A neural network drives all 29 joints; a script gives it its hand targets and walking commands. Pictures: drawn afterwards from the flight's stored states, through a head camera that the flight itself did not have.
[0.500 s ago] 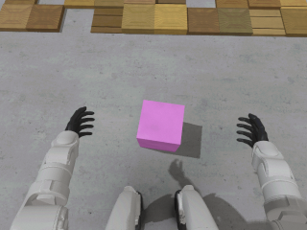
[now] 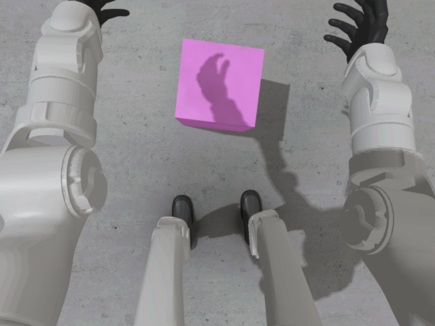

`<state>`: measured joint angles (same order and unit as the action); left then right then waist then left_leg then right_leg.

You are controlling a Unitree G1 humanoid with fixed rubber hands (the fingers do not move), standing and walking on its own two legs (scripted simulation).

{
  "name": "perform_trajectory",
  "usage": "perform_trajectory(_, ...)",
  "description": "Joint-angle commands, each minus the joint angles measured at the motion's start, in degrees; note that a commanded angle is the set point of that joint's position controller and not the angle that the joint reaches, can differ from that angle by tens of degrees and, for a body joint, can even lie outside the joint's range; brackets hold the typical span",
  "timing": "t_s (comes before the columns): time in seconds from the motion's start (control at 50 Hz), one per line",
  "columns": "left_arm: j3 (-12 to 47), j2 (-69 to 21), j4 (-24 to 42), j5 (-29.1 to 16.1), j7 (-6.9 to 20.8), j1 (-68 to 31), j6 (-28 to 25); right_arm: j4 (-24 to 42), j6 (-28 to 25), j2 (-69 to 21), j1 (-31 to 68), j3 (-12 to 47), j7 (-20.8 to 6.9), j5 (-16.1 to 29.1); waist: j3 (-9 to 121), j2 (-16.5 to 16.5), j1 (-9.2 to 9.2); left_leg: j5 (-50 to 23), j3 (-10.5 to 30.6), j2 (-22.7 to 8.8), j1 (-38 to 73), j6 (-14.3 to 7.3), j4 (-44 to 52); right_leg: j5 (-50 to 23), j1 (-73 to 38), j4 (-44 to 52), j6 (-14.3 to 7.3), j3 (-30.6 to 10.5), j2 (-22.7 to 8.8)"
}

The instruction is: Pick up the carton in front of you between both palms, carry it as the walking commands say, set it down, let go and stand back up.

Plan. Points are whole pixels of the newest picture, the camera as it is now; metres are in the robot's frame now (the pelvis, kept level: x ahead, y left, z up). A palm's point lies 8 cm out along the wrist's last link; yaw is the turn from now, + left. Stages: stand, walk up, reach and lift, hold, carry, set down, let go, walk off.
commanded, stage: reach and lift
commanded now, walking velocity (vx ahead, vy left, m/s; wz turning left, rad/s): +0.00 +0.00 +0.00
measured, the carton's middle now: (217, 93) +0.55 -0.03 -0.53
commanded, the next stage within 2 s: none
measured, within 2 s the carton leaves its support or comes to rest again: leaves its support in 1.82 s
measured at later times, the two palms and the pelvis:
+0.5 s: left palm (138, 66) +0.57 +0.15 -0.32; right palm (309, 87) +0.51 -0.23 -0.32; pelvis +0.00 +0.00 -0.15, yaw -3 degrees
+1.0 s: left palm (153, 83) +0.57 +0.15 -0.47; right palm (282, 96) +0.51 -0.21 -0.47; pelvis -0.03 +0.00 -0.28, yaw -3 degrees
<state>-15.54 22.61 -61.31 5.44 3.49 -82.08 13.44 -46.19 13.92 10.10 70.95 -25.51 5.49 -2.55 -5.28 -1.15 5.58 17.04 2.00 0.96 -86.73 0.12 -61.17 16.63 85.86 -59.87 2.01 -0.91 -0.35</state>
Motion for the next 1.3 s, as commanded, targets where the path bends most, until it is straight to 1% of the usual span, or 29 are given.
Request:
perform_trajectory(0.0, -1.82, 5.42, 7.35, 1.94, -0.37, -14.41, -2.00, 7.61, -2.66, 5.98, 9.50, -2.10, -0.42, -1.29, 69.49, -5.69, 1.95, -26.62, -1.54, 3.82, 43.04, 0.83, 1.23, -22.56, -26.10, 2.22, 1.73, 5.90, 5.12)
perform_trajectory(0.06, -3.06, 1.99, 8.30, 2.99, -0.52, -11.23, -3.60, 7.91, -4.97, 3.51, 6.12, -3.34, -1.29, -2.29, 68.38, -6.43, 1.63, -36.36, -0.11, 3.35, 42.77, 0.81, -1.34, -28.16, -19.64, 0.64, 1.64, 5.49, 5.01)
perform_trajectory(0.1, -3.98, -0.11, 8.53, 3.80, -0.68, -9.16, -4.77, 7.65, -6.51, 2.10, 4.50, -4.30, -1.78, -3.28, 66.55, -6.66, 1.32, -39.79, 0.57, 2.85, 39.65, 0.86, -3.73, -29.71, -14.68, -1.15, 1.86, 5.19, 4.81)
perform_trajectory(0.12, -4.42, -0.93, 8.55, 4.21, -0.82, -8.27, -5.27, 7.36, -7.14, 1.65, 3.97, -4.72, -1.94, -3.81, 65.83, -6.68, 1.14, -39.87, 0.62, 2.72, 37.30, 1.00, -5.02, -29.67, -12.58, -2.37, 2.07, 5.12, 4.77)
perform_trajectory(0.14, -4.78, -1.52, 8.53, 4.57, -1.01, -7.47, -5.70, 6.92, -7.67, 1.35, 3.51, -5.08, -2.03, -4.31, 65.20, -6.69, 0.97, -38.70, 0.44, 2.70, 34.21, 1.21, -6.36, -29.14, -10.96, -3.84, 2.28, 5.07, 4.75)
perform_trajectory(0.2, -4.97, -2.25, 7.63, 4.88, -1.78, -4.89, -6.78, 4.85, -8.78, 0.81, 2.07, -5.66, -1.97, -5.54, 62.71, -5.60, 0.74, -31.33, -0.30, 2.87, 22.14, 1.80, -10.44, -26.43, -8.16, -9.29, 2.82, 4.92, 4.60)
perform_trajectory(0.26, -4.15, -1.51, 6.49, 3.91, -2.95, -3.81, -7.90, 3.15, -9.62, 0.62, 1.82, -5.17, -1.57, -5.12, 60.70, -4.02, 0.05, -27.31, -0.73, 3.02, 11.67, 2.00, -15.40, -25.86, -6.31, -15.11, 3.14, 4.43, 4.57)
perform_trajectory(0.32, -1.94, 1.17, 6.89, 1.46, -4.37, -5.97, -8.65, 2.91, -10.15, 2.56, 3.73, -2.66, -0.71, -2.28, 64.16, -3.87, -0.47, -25.32, -1.33, 3.32, 6.74, 2.05, -21.85, -26.09, -5.10, -21.79, 3.18, 4.06, 4.62)
perform_trajectory(0.38, 2.33, 4.16, 7.82, -2.89, -5.75, -10.00, -8.84, 3.33, -10.30, 5.86, 7.12, 1.24, 0.58, 1.99, 70.54, -4.44, -0.08, -23.91, -1.97, 3.27, 6.12, 2.17, -28.46, -26.19, -4.78, -28.52, 3.27, 4.40, 4.40)
perform_trajectory(0.44, 7.06, 6.25, 8.25, -7.64, -6.69, -14.20, -8.33, 3.26, -9.72, 8.69, 11.03, 5.00, 1.69, 6.16, 75.14, -5.45, 0.51, -22.40, -2.54, 3.08, 6.70, 2.22, -34.37, -24.53, -3.02, -34.19, 3.29, 5.27, 4.24)
perform_trajectory(0.5, 10.32, 8.26, 8.20, -11.48, -7.12, -18.93, -7.26, 2.90, -8.46, 11.07, 15.57, 7.67, 2.57, 9.54, 77.33, -6.36, 0.78, -17.97, -3.18, 2.63, 7.36, 2.25, -39.17, -19.39, -0.72, -38.48, 3.04, 6.10, 3.99)
perform_trajectory(0.52, 11.13, 9.43, 8.96, -12.87, -7.34, -20.66, -6.80, 3.34, -7.86, 12.37, 18.13, 8.26, 2.98, 10.42, 79.38, -6.23, 0.65, -13.37, -3.91, 2.50, 5.32, 2.42, -39.86, -16.87, -3.94, -39.87, 2.65, 6.04, 3.63)
perform_trajectory(0.58, 12.99, 10.91, 5.96, -14.31, -7.27, -25.70, -5.24, 0.60, -6.27, 13.36, 22.68, 9.93, 3.44, 12.21, 73.38, -6.26, 0.47, -6.67, -3.96, 1.67, 3.81, 2.17, -42.69, -9.12, 1.51, -42.50, 2.76, 6.96, 3.22)
perform_trajectory(0.66, 13.68, 12.06, 0.27, -14.92, -6.74, -29.45, -4.58, -4.79, -5.62, 14.28, 27.95, 10.32, 3.10, 12.29, 64.27, -4.88, 0.07, 2.42, -3.62, 0.54, -1.75, 1.81, -45.25, -0.91, 5.14, -45.85, 2.57, 6.96, 2.22)
perform_trajectory(0.72, 13.74, 12.03, -3.59, -14.67, -6.13, -31.04, -5.17, -8.58, -6.19, 14.34, 30.48, 9.67, 2.46, 11.03, 57.59, -3.96, 0.05, 5.15, -2.89, -0.04, -5.43, 1.74, -47.54, 1.59, 7.39, -48.39, 2.38, 6.61, 1.82)
perform_trajectory(0.78, 13.92, 12.36, -5.65, -14.46, -5.72, -32.61, -6.18, -11.22, -7.18, 14.70, 32.67, 9.11, 1.96, 9.96, 53.14, -3.47, -0.06, 5.13, -2.31, -0.28, -7.90, 1.77, -50.06, 1.37, 8.48, -51.18, 2.17, 5.99, 1.68)
perform_trajectory(0.82, 14.40, 12.73, -5.63, -14.70, -5.64, -34.01, -6.90, -11.99, -7.98, 15.29, 34.12, 9.13, 1.88, 9.81, 52.54, -3.40, -0.03, 3.60, -2.06, -0.26, -7.99, 1.73, -51.82, -0.34, 8.17, -53.09, 2.12, 5.60, 1.67)
perform_trajectory(0.84, 14.87, 12.97, -4.85, -14.97, -5.74, -35.05, -7.26, -11.32, -8.46, 15.89, 35.33, 8.78, 1.96, 9.99, 52.21, -3.96, 0.62, 2.83, -1.55, -0.34, -6.88, 1.53, -52.53, -0.81, 10.12, -53.70, 2.16, 5.61, 1.70)
perform_trajectory(0.86, 14.89, 13.06, -3.77, -14.95, -5.91, -36.14, -7.59, -11.21, -8.88, 16.64, 36.16, 8.77, 2.01, 10.13, 51.68, -4.83, 0.18, 1.90, -1.71, -0.06, -7.39, 1.68, -53.30, -1.55, 10.31, -54.27, 1.91, 5.20, 1.72)
perform_trajectory(0.9, 15.57, 13.13, -2.62, -15.73, -6.12, -37.13, -8.20, -11.33, -9.67, 17.02, 36.60, 9.63, 2.19, 10.76, 52.05, -4.41, 0.25, -1.60, -1.50, 0.05, -7.48, 1.73, -54.89, -5.44, 8.33, -56.10, 1.78, 5.10, 1.94)
perform_trajectory(0.96, 17.16, 12.67, -1.95, -17.41, -6.49, -35.92, -8.95, -11.77, -10.58, 16.79, 35.11, 11.22, 2.58, 12.22, 55.59, -4.25, 0.29, -7.56, -1.39, 0.32, -4.43, 1.76, -57.04, -10.96, 5.90, -58.17, 1.67, 5.30, 2.35)
perform_trajectory(1.04, 18.74, 10.92, -1.34, -18.70, -6.92, -32.50, -9.18, -11.50, -11.06, 15.51, 32.15, 12.67, 2.91, 13.73, 59.64, -4.51, 0.59, -11.96, -1.78, 0.72, -1.73, 1.96, -58.08, -15.10, 3.85, -59.07, 1.52, 5.86, 2.88)
perform_trajectory(1.08, 18.63, 10.22, -2.59, -18.60, -7.05, -30.63, -9.04, -12.49, -10.96, 14.88, 30.71, 12.83, 2.95, 13.92, 58.39, -4.47, 0.47, -11.40, -1.90, 0.84, -2.57, 2.06, -57.98, -14.49, 4.99, -58.93, 1.56, 5.99, 2.99)
perform_trajectory(1.14, 17.52, 9.59, -4.08, -17.62, -7.00, -28.80, -8.99, -13.28, -10.88, 13.89, 29.90, 12.40, 2.76, 13.48, 54.18, -3.83, -0.13, -8.20, -1.90, 0.91, -6.20, 2.02, -57.51, -11.89, 6.99, -58.65, 1.54, 5.65, 3.04)
perform_trajectory(1.2, 16.60, 9.82, -4.25, -16.60, -7.03, -29.42, -9.00, -12.97, -10.82, 13.58, 31.04, 12.22, 2.69, 13.05, 51.97, -3.47, -0.70, -5.07, -1.97, 0.82, -8.25, 1.72, -57.00, -9.37, 7.67, -58.33, 1.43, 5.34, 3.06)
perform_trajectory(1.28, 16.65, 9.48, -3.96, -16.24, -6.96, -31.89, -8.70, -12.99, -10.44, 13.21, 33.22, 12.32, 2.70, 12.87, 49.96, -3.61, -0.73, -1.37, -1.97, 0.74, -8.54, 1.61, -56.29, -5.72, 8.16, -57.60, 1.35, 5.35, 3.07)
